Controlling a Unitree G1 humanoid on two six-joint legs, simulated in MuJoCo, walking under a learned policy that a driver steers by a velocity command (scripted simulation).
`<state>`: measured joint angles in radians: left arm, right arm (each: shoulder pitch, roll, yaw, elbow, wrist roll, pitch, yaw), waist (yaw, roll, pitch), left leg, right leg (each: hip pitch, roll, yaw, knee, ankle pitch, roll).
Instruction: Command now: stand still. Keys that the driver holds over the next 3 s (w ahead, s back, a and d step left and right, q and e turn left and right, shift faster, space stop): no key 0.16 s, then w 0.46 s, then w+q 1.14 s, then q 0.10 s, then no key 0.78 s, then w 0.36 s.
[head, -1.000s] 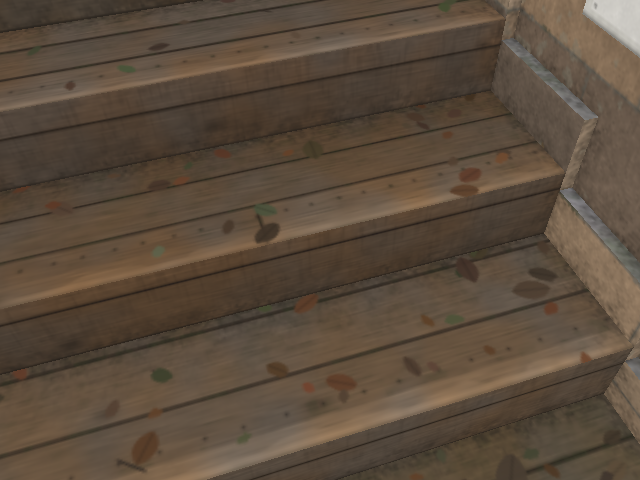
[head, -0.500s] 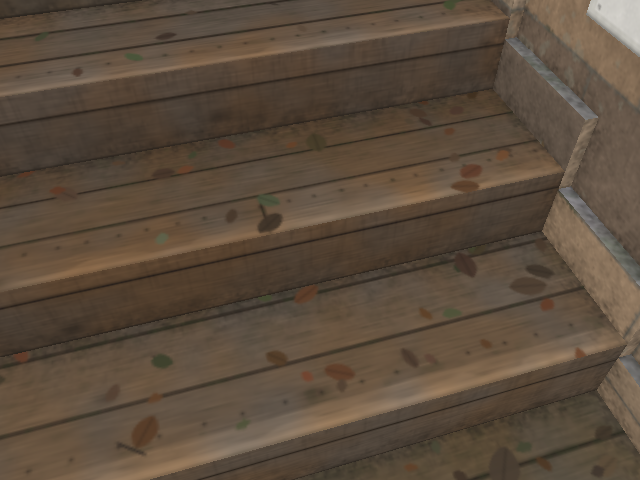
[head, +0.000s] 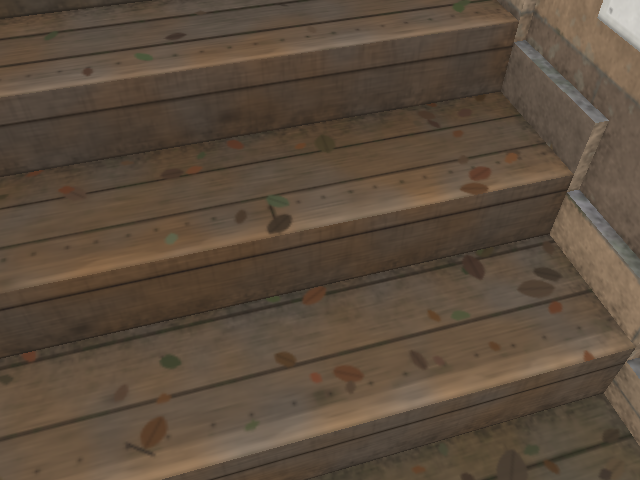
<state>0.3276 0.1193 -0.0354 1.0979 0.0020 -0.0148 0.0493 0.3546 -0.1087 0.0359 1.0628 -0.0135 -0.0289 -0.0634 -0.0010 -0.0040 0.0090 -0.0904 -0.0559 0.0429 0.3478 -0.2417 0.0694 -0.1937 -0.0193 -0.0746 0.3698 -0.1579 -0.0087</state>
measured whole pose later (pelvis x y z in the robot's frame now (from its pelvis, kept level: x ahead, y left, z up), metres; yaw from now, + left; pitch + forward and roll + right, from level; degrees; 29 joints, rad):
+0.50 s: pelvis +0.05 -0.01 +0.00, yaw -1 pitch +2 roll +0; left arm 0.29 0.16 0.03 0.94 0.03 -0.03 0.01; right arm 0.54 -0.20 -0.04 1.14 -0.04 -0.07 -0.04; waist -0.04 0.02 -0.05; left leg -0.04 -0.05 0.04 0.28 -0.29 0.10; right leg -0.79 -0.06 -0.05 1.74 -0.45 -0.08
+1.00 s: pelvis +0.31 -0.14 +0.13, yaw +6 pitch +6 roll -3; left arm 0.40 0.17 -0.03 1.18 0.07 -0.09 -0.04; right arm 0.16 -0.23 -0.03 0.96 -0.01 -0.03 0.10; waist 0.02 0.09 -0.10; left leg -1.16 0.03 -0.16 2.03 0.07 0.25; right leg -0.43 0.01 -0.20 0.66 -0.34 -0.06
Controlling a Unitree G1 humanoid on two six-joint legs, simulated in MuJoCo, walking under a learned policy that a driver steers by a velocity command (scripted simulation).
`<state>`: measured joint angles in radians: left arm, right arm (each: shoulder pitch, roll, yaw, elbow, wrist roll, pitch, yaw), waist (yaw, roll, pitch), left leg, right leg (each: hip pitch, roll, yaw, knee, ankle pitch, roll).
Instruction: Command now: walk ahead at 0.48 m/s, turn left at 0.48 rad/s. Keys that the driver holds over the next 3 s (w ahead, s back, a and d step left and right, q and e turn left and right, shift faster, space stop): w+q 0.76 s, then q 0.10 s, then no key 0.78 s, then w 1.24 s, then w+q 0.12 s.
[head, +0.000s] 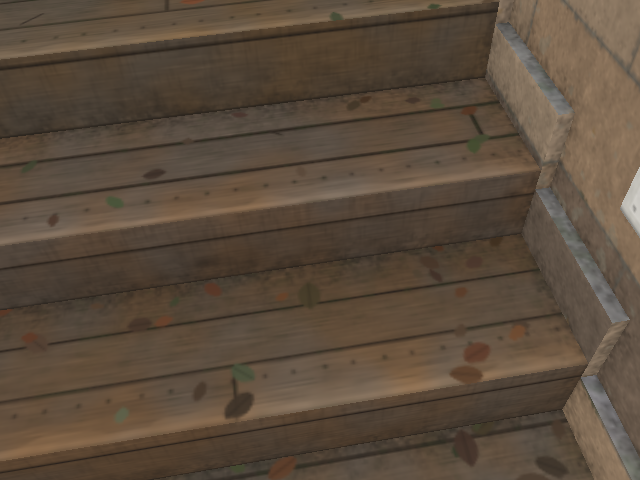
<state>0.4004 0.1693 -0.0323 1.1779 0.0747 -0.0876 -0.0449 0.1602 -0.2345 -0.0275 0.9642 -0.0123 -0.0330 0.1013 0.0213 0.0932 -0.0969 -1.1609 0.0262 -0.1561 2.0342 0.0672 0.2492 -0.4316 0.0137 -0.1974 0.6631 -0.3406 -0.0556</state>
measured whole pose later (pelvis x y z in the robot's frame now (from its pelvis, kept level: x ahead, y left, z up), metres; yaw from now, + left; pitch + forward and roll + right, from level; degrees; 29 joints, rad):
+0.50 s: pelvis +0.28 +0.01 +0.13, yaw +18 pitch +6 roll +4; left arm 0.26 0.28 0.03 0.99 0.07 -0.10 -0.10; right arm 0.27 -0.22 -0.04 1.02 -0.02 -0.03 0.06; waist -0.04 -0.04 -0.13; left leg -0.62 -0.13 0.05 0.95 -0.45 0.09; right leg -0.81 0.02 0.17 1.98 -0.09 -0.12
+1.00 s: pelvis +0.52 +0.01 +0.31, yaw +35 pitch +4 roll -2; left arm 0.47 0.20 0.00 1.00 0.04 -0.08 0.01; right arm 0.07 -0.33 -0.05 0.88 -0.04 -0.08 0.09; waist 0.11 0.05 -0.13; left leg -0.92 0.03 -0.07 1.61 -0.19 0.10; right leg -0.50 -0.04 -0.08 0.85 -0.43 -0.04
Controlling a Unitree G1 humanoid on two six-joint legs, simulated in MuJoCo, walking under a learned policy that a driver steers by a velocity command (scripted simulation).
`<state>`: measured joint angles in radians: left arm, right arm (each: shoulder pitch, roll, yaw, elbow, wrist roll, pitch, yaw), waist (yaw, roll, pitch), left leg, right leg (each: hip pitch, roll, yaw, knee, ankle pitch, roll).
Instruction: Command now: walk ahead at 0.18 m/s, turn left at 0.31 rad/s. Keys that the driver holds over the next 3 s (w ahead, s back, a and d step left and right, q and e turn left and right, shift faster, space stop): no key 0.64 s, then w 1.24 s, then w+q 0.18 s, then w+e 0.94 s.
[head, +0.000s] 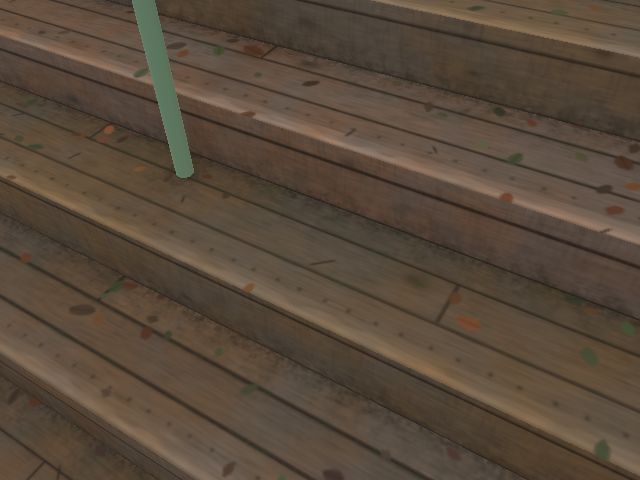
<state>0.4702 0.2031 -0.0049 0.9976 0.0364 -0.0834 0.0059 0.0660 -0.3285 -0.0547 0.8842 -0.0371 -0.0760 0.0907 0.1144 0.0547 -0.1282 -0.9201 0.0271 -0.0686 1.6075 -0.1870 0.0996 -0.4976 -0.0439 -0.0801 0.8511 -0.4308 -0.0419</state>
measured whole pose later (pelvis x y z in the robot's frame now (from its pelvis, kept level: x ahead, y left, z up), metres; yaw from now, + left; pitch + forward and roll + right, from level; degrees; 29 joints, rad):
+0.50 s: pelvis +0.09 +0.00 +0.02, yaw +3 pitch +1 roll +0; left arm 0.29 0.17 0.02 0.65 0.00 -0.08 -0.02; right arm 0.05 -0.20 -0.04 0.72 -0.01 -0.02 0.07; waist 0.03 0.03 -0.02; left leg -0.41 0.06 0.04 0.68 -0.29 -0.04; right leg -0.16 -0.06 -0.10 0.62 -0.48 0.03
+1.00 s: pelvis +0.14 +0.01 +0.02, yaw +0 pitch +1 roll +2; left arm 0.36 0.22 0.02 0.86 -0.01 -0.05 0.02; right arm 0.36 -0.20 -0.07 0.82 -0.03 -0.01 0.01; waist -0.05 -0.05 -0.03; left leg -0.30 0.01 0.08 0.64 -0.36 0.00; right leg -0.18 -0.11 -0.04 0.77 -0.43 -0.03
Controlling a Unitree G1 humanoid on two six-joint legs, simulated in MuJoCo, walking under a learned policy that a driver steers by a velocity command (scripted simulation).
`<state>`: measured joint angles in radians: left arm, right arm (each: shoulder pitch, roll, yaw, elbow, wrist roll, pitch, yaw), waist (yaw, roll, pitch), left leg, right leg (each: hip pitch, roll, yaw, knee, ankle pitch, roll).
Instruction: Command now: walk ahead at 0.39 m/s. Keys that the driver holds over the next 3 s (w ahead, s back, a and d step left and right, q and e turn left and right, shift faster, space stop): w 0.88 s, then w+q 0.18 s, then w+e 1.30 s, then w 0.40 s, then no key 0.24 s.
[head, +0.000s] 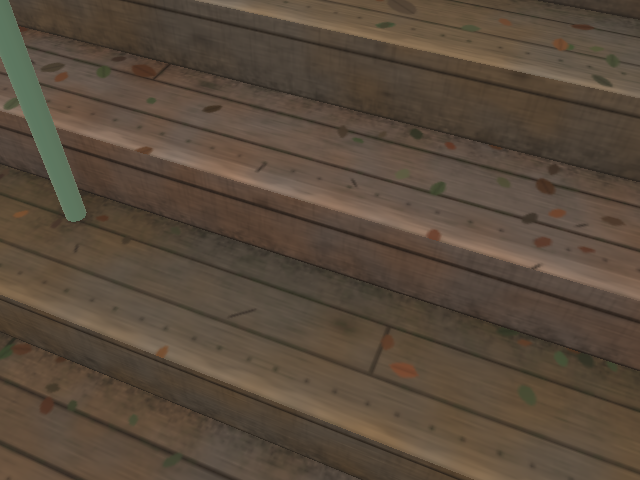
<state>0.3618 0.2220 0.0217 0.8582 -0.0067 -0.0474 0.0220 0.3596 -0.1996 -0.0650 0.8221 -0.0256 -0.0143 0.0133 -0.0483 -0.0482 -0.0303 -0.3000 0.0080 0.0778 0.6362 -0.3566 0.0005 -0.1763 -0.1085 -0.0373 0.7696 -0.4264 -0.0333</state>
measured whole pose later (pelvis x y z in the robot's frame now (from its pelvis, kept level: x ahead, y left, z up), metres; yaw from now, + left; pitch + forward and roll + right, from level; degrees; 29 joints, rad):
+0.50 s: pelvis +0.19 -0.11 +0.10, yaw +0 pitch +2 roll +2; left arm 0.24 0.17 0.02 0.90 0.01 -0.04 0.02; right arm 0.19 -0.25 -0.07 0.76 -0.09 -0.02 0.03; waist -0.03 0.06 -0.06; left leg -0.64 -0.04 -0.12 1.71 -0.06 0.05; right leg -0.69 0.00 -0.07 1.13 -0.48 -0.08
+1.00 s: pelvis +0.48 -0.15 +0.23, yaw -1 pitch +8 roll +8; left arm 0.61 0.14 0.00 1.08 0.13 -0.05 -0.17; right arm -0.08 -0.10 0.06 0.58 0.00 0.10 0.07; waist -0.04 -0.06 -0.07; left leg -0.86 -0.10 0.28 1.15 -0.45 0.18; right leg -0.06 -0.05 0.05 0.47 -0.02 -0.09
